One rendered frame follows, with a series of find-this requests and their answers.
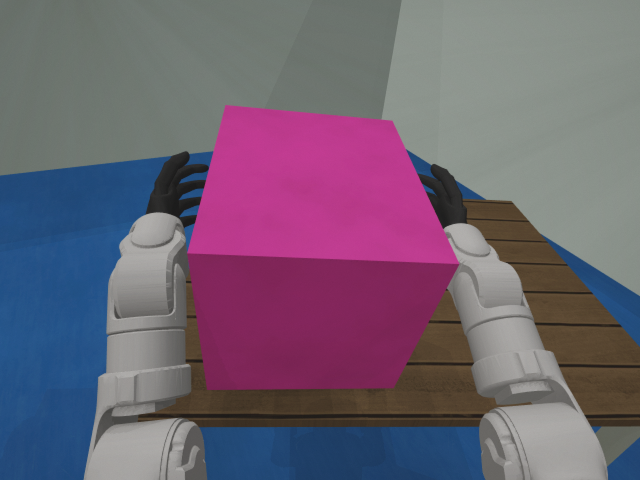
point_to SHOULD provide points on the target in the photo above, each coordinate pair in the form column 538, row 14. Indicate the table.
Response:
column 599, row 360

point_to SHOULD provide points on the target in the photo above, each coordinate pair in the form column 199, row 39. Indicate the left robot forearm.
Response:
column 146, row 366

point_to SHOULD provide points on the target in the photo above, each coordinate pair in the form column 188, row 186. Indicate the right robot hand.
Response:
column 448, row 203

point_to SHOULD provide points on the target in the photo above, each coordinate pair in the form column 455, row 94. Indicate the right robot forearm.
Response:
column 510, row 361

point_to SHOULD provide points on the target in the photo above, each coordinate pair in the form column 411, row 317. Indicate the carton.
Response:
column 316, row 259

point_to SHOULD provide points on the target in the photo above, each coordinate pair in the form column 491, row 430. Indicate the left robot hand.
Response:
column 167, row 190

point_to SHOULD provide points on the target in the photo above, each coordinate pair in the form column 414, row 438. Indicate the right robot upper arm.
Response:
column 549, row 441

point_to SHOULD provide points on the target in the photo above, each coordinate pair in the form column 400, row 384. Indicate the left robot upper arm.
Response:
column 168, row 449

